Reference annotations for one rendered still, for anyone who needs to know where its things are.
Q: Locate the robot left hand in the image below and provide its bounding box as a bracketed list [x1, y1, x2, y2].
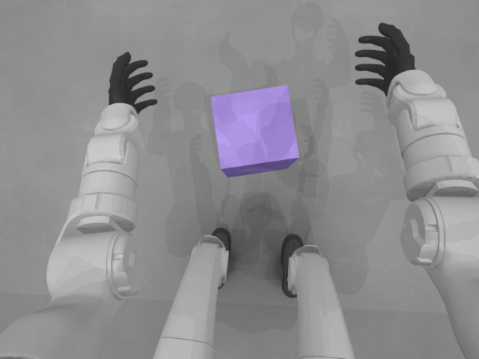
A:
[109, 52, 157, 114]

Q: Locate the robot right forearm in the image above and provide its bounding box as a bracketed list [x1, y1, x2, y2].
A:
[386, 70, 479, 202]

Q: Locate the robot right hand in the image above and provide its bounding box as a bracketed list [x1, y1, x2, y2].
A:
[355, 23, 415, 97]

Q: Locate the robot left upper arm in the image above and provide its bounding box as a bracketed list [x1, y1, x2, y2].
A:
[0, 230, 145, 359]

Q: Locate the robot left forearm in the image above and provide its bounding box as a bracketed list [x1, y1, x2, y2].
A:
[46, 103, 147, 295]

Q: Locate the robot right upper arm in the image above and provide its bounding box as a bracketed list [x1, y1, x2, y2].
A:
[400, 196, 479, 359]

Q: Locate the carton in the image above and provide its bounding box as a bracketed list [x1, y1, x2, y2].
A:
[211, 85, 299, 177]

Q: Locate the robot right thigh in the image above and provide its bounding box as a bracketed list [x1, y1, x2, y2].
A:
[288, 252, 355, 359]

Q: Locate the robot right foot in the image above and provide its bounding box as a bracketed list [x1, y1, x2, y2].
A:
[281, 234, 303, 298]

